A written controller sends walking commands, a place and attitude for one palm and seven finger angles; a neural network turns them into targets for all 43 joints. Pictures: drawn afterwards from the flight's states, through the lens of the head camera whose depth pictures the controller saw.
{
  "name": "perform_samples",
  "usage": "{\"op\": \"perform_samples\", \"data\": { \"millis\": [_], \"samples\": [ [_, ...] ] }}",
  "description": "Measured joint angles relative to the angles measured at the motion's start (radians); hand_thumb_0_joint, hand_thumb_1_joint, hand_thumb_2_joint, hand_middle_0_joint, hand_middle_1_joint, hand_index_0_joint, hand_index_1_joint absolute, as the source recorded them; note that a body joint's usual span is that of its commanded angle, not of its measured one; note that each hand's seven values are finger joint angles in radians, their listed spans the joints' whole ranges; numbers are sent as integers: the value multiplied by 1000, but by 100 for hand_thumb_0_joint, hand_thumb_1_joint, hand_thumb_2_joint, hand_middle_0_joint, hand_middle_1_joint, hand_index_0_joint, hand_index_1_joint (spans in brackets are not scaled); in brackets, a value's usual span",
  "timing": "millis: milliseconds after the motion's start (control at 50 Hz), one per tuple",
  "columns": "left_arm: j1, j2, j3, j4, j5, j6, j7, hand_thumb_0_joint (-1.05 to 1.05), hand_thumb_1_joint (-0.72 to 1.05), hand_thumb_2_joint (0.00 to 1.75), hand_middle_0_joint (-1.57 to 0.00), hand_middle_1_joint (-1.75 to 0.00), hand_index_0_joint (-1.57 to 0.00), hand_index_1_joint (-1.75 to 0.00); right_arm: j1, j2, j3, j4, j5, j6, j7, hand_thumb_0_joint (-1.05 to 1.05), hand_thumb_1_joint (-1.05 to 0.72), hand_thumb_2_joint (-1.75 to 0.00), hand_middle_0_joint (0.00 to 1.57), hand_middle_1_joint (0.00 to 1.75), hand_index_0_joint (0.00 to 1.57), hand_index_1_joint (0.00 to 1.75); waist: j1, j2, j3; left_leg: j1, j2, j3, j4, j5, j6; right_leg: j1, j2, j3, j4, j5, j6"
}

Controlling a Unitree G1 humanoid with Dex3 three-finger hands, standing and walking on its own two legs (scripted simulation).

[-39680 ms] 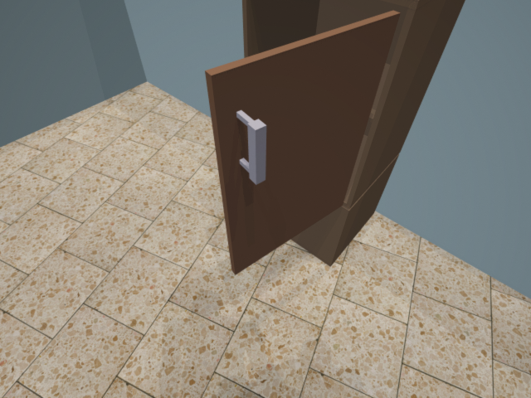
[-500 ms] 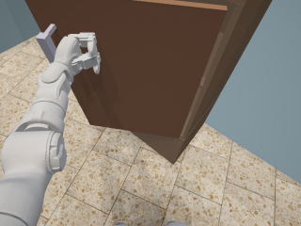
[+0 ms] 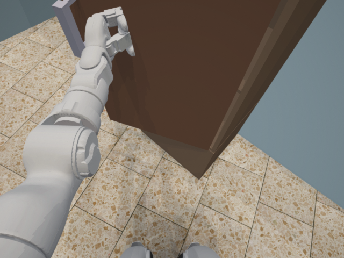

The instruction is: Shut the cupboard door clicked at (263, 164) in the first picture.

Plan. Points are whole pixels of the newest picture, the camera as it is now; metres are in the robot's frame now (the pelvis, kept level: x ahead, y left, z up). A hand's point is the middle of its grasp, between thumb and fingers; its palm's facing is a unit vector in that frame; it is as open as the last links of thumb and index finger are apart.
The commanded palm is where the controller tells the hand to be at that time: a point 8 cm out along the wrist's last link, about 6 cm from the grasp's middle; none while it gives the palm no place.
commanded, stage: pull the fist back off the door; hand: left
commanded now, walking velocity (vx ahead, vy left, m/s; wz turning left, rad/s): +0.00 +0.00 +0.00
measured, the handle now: (76, 26) +0.61 +0.17 +0.15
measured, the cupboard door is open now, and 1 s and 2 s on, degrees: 23 21 21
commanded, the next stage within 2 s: draw the hand back to the body in 0.74 s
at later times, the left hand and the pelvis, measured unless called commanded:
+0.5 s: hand (130, 58) +0.50 +0.05 +0.15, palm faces +0.04 -1.00 +0.00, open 3.1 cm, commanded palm +0.46 +0.09 +0.16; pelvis +0.02 -0.01 +0.02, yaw -3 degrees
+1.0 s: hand (126, 67) +0.46 +0.05 +0.17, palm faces +0.04 -1.00 +0.02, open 3.1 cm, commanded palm +0.40 +0.12 +0.16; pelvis +0.01 -0.01 +0.02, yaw -3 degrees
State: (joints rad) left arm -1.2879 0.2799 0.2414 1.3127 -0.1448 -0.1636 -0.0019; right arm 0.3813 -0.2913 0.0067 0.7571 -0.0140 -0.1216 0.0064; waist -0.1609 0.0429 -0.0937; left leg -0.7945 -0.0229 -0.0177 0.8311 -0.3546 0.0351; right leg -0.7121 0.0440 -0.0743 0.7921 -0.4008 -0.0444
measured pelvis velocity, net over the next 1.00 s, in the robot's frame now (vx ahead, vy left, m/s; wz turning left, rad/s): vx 0.01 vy -0.01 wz -0.04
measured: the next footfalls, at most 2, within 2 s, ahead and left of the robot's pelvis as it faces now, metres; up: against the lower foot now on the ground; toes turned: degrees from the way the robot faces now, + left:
none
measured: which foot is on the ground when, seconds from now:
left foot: down 0.00-1.00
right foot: down 0.00-1.00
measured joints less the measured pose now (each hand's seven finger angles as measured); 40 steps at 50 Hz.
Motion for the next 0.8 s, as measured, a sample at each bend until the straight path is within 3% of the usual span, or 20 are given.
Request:
{"op": "perform_samples", "data": {
  "millis": [60, 100, 140, 200, 280, 360, 580, 700, 800],
  "samples": [
    [10, -28, 44, -8, 115, -51, 191, 3, 87, 95, -130, -150, -130, -150, 17, 18, 1, -22, -36, 4, 48, 0, -90, -90, 21, 30, 20, 30, -19, 4, -27, -30, 5, 8, 16, -7, -2, -35, 4, 7, 22, -7, -3],
    [37, -16, 56, -15, 170, -88, 233, 3, 88, 94, -130, -150, -130, -150, 27, 30, 1, -36, -46, 20, 68, 0, -90, -90, 21, 30, 20, 30, -32, 9, -33, -31, 10, 19, 22, -14, -3, -43, 8, 18, 33, -11, -5],
    [71, 3, 65, -21, 190, -105, 223, 2, 89, 94, -130, -150, -130, -150, 40, 40, 3, -47, -44, 42, 74, 0, -90, -90, 21, 30, 20, 30, -37, 15, -30, -13, 17, 31, 15, -17, -3, -32, 14, 31, 30, -11, -6],
    [125, 19, 73, -31, 163, -90, 174, 1, 90, 93, -130, -150, -130, -150, 69, 48, 4, -53, -28, 75, 68, 0, -90, -90, 21, 30, 20, 30, -30, 23, -20, 37, 25, 46, -18, -13, -4, 10, 22, 49, 0, -1, -7],
    [221, -5, 84, -112, 106, -94, 135, 2, 90, 91, -130, -150, -130, -150, 111, 49, 0, -55, -9, 96, 54, 0, -90, -90, 21, 30, 20, 30, -7, 27, -13, 116, 32, 57, -71, -3, -8, 84, 30, 64, -54, 16, -11],
    [302, -35, 52, -185, 95, -115, 123, 2, 90, 91, -130, -150, -130, -150, 122, 41, -9, -49, 2, 101, 49, 0, -90, -90, 21, 30, 20, 30, 15, 23, -12, 174, 34, 56, -101, 1, -12, 143, 33, 64, -85, 20, -15],
    [519, -146, -57, -425, 53, -62, 130, 2, 90, 90, -130, -150, -130, -150, -3, 9, -37, -76, 30, 89, 26, 0, -91, -90, 20, 30, 20, 30, 76, 8, 1, 284, 24, 47, -152, 17, -16, 253, 25, 57, -126, 27, -18],
    [556, -169, -117, -480, 49, -31, 138, 2, 90, 90, -130, -150, -130, -150, -92, 19, -29, -102, 45, 83, 11, 0, -91, -90, 20, 30, 20, 30, 100, -1, 11, 315, 16, 35, -161, 27, -17, 286, 18, 45, -131, 29, -19],
    [510, -181, -145, -441, 41, -14, 146, 2, 90, 90, -130, -150, -130, -150, -138, 35, -10, -104, 50, 80, 2, 0, -91, -90, 20, 30, 20, 30, 108, -2, 18, 317, 9, 22, -158, 34, -17, 293, 11, 32, -128, 30, -19]
  ]
}}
